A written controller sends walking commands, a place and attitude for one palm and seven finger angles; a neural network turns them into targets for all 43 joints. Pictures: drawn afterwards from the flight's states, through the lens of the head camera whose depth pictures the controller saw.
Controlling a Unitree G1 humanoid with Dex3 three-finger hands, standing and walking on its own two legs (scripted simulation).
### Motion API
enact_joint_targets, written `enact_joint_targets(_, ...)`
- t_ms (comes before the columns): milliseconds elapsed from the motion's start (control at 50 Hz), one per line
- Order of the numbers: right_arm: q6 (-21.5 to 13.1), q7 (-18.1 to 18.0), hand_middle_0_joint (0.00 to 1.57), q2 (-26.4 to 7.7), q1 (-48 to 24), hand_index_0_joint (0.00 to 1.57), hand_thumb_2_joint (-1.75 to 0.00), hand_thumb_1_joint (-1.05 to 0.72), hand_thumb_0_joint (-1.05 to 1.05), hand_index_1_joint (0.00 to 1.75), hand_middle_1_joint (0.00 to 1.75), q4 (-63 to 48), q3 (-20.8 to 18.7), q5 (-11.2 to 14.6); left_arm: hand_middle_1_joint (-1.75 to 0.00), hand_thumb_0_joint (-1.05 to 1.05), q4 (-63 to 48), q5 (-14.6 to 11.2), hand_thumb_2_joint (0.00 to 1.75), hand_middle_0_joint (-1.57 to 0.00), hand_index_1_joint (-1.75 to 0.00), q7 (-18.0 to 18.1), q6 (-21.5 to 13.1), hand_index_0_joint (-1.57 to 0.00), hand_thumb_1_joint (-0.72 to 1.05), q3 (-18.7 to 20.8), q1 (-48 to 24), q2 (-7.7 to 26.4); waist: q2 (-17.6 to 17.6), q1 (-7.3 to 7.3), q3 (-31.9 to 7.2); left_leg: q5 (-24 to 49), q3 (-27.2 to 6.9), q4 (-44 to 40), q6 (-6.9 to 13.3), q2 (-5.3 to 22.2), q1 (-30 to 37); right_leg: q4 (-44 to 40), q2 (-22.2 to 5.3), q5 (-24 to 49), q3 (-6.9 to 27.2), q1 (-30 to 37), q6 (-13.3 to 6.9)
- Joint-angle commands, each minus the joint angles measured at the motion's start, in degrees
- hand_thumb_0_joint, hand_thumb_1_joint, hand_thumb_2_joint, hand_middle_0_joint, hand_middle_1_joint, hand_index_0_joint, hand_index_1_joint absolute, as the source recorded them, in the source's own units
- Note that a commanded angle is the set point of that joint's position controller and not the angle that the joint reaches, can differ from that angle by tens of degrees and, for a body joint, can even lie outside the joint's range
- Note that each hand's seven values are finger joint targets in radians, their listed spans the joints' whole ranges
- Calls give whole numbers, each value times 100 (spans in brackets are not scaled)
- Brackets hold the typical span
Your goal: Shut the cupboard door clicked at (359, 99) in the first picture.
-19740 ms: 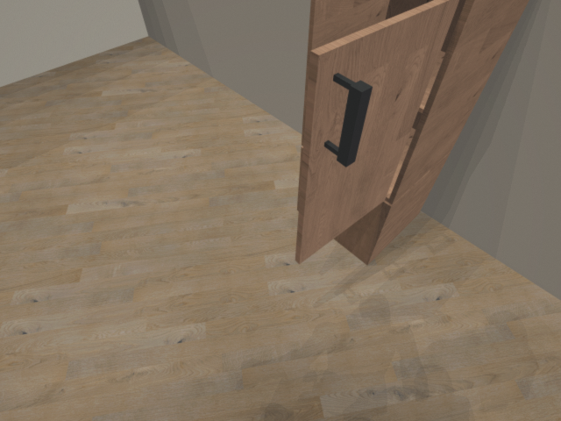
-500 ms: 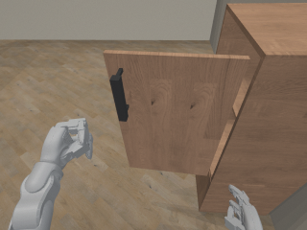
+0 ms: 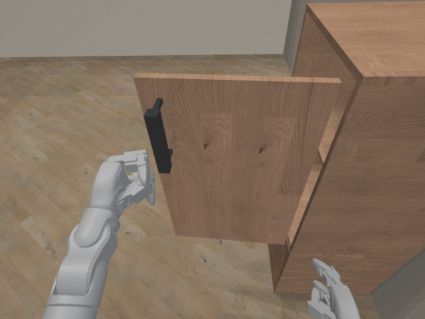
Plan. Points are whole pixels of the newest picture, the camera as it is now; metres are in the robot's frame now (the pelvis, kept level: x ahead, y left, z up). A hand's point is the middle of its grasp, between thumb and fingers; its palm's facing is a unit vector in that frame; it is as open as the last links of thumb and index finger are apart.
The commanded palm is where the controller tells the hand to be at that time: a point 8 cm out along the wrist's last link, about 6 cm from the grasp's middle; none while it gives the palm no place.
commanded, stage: bring the fist close to the handle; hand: left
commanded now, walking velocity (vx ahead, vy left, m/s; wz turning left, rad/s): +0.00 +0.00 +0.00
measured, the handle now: (162, 136) +0.43 +0.14 +0.14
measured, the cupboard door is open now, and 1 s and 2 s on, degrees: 86 83 67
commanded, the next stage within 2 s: push the door shut along its arc in 0.62 s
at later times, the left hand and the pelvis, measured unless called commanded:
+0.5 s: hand (162, 173) +0.33 +0.12 +0.14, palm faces +0.00 -1.00 -0.03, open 3.1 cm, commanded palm +0.31 +0.16 +0.14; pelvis +0.01 +0.00 +0.00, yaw -1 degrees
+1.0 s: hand (164, 159) +0.36 +0.12 +0.14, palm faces -0.07 -1.00 -0.03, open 3.1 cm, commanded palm +0.35 +0.17 +0.14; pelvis +0.00 +0.00 +0.00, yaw +0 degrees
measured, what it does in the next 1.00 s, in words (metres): stands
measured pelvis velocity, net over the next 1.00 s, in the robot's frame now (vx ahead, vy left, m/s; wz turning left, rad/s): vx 0.00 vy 0.00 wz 0.00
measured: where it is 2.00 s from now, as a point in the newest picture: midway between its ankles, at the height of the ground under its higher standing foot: outside the picture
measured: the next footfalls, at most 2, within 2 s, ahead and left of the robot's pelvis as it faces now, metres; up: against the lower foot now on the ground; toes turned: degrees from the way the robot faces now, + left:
none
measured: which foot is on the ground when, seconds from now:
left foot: down 0.00-1.00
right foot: down 0.00-1.00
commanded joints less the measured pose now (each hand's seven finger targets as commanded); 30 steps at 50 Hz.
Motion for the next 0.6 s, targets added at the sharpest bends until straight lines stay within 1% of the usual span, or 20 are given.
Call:
enact_joint_targets(0, -214, 15, 20, -545, -716, 20, -90, -90, 0, 30, 30, -916, -237, 34, -150, 0, -944, 62, 90, -130, -150, 219, -245, -130, 90, 238, -1931, 546, -375, -68, -980, 1436, -210, -424, -80, 193, 472, -471, -147, 1477, 111, 49, 140)
enact_joint_targets(20, -174, 24, 20, -531, -747, 20, -90, -90, 0, 30, 30, -919, -230, 28, -150, 0, -901, 79, 90, -130, -150, 264, -231, -130, 90, 164, -2064, 453, -358, -77, -1012, 1423, -182, -424, -77, 183, 496, -489, -151, 1470, 119, 46, 143)
enact_joint_targets(40, -141, 33, 20, -559, -727, 20, -90, -90, 0, 30, 30, -909, -238, 19, -150, 0, -834, 117, 90, -130, -150, 310, -230, -130, 90, 205, -2163, 554, -513, -68, -1079, 1434, -202, -413, -72, 197, 499, -480, -145, 1456, 128, 84, 142)
enact_joint_targets(80, -89, 56, 20, -508, -757, 20, -90, -90, 0, 30, 30, -920, -226, 16, -150, 0, -776, 155, 90, -130, -150, 384, -222, -130, 90, -44, -2544, 262, -400, -120, -1098, 1527, -184, -407, -74, 193, 567, -451, -148, 1578, 109, 50, 138)
enact_joint_targets(120, -21, 68, 20, -522, -741, 20, -90, -90, 0, 30, 30, -885, -231, 3, -150, 0, -570, 172, 90, -130, -150, 464, -213, -130, 90, 136, -2698, 419, -333, -96, -1146, 1516, -162, -395, -87, 185, 551, -464, -146, 1591, 142, 79, 127)
enact_joint_targets(140, 6, 70, 20, -541, -721, 20, -90, -90, 0, 30, 30, -879, -238, -12, -150, 0, -455, 188, 90, -130, -150, 504, -223, -130, 90, 210, -2692, 518, -545, -75, -1167, 1537, -172, -393, -76, 191, 515, -463, -148, 1632, 147, 142, 137)
enact_joint_targets(180, 64, 91, 20, -511, -730, 20, -90, -90, 0, 30, 30, -902, -240, -6, -150, 0, -424, 213, 90, -130, -150, 552, -251, -130, 90, 139, -2844, 388, -382, -81, -1293, 1683, -130, -382, -86, 189, 563, -428, -156, 1807, 154, 194, 124)
enact_joint_targets(200, 83, 107, 20, -495, -721, 20, -90, -90, 0, 30, 30, -899, -233, -8, -150, 0, -330, 217, 90, -130, -150, 574, -252, -130, 90, 43, -2917, 263, -419, -90, -1241, 1731, -144, -382, -96, 193, 553, -403, -148, 1865, 125, 174, 115)
enact_joint_targets(240, 131, 136, 20, -535, -678, 20, -90, -90, 0, 30, 30, -950, -284, -29, -150, 0, -328, 244, 90, -130, -150, 611, -279, -130, 90, 288, -2543, 479, -439, 38, -1516, 2012, -113, -358, -105, 204, 618, -349, -150, 2180, 140, 416, 106)
enact_joint_targets(280, 185, 172, 20, -506, -689, 20, -90, -90, 0, 30, 30, -1020, -288, -10, -150, 0, -446, 230, 90, -130, -150, 578, -290, -130, 90, 267, -2232, 383, -488, 52, -1579, 2238, -61, -352, -109, 216, 622, -316, -161, 2532, 131, 534, 114)
enact_joint_targets(300, 203, 185, 20, -504, -688, 20, -90, -90, 0, 30, 30, -1033, -283, -10, -150, 0, -556, 237, 90, -130, -150, 549, -300, -130, 90, 161, -2326, 312, -434, 17, -1513, 2231, -43, -355, -108, 208, 614, -318, -165, 2581, 133, 502, 121)
enact_joint_targets(320, 222, 186, 20, -509, -677, 20, -90, -90, 0, 30, 30, -1046, -297, -5, -150, 0, -551, 217, 90, -130, -150, 546, -294, -130, 90, 295, -2190, 406, -556, 33, -1471, 2201, -37, -358, -102, 213, 576, -338, -157, 2606, 136, 527, 131)
enact_joint_targets(340, 251, 176, 20, -548, -680, 20, -90, -90, 0, 30, 30, -1040, -300, -7, -150, 0, -462, 225, 90, -130, -150, 533, -284, -130, 90, 400, -2045, 562, -596, 52, -1335, 2114, -25, -372, -94, 212, 494, -374, -170, 2559, 153, 540, 139)
enact_joint_targets(380, 287, 166, 20, -519, -747, 20, -90, -90, 0, 30, 30, -1073, -280, 13, -150, 0, -668, 201, 90, -130, -150, 498, -294, -130, 90, 293, -2259, 475, -455, -22, -1222, 1915, 2, -408, -75, 195, 492, -439, -171, 2368, 175, 427, 152)
enact_joint_targets(400, 289, 157, 20, -520, -745, 20, -90, -90, 0, 30, 30, -1069, -294, 23, -150, 0, -711, 192, 90, -130, -150, 512, -303, -130, 90, 372, -2298, 556, -472, -36, -1198, 1833, -1, -407, -73, 201, 505, -478, -160, 2260, 192, 394, 155)
enact_joint_targets(420, 282, 152, 20, -505, -770, 20, -90, -90, 0, 30, 30, -1093, -291, 18, -150, 0, -895, 212, 90, -130, -150, 489, -323, -130, 90, 150, -2398, 378, -230, -69, -1266, 1822, -1, -401, -73, 189, 588, -464, -153, 2188, 192, 356, 143)
enact_joint_targets(480, 232, 103, 20, -514, -746, 20, -90, -90, 0, 30, 30, -1031, -285, 25, -150, 0, -899, 176, 90, -130, -150, 476, -349, -130, 90, -53, -2737, 255, -278, -187, -1179, 1667, -81, -382, -54, 199, 689, -509, -128, 1924, 168, 164, 145)
enact_joint_targets(520, 218, 69, 20, -529, -742, 20, -90, -90, 0, 30, 30, -986, -289, 20, -150, 0, -777, 147, 90, -130, -150, 482, -361, -130, 90, 13, -2821, 320, -364, -200, -1179, 1491, -114, -399, -55, 192, 676, -545, -118, 1687, 159, 107, 147)
enact_joint_targets(540, 224, 49, 20, -563, -738, 20, -90, -90, 0, 30, 30, -955, -297, 21, -150, 0, -638, 155, 90, -130, -150, 498, -353, -130, 90, 150, -2796, 502, -418, -171, -1124, 1400, -107, -401, -51, 191, 631, -588, -134, 1582, 190, 125, 151)
enact_joint_targets(580, 229, 41, 20, -542, -755, 20, -90, -90, 0, 30, 30, -912, -261, 28, -150, 0, -337, 139, 90, -130, -150, 467, -324, -130, 90, 39, -2929, 354, -596, -219, -1022, 1242, -133, -438, -36, 178, 538, -620, -141, 1412, 187, 44, 168)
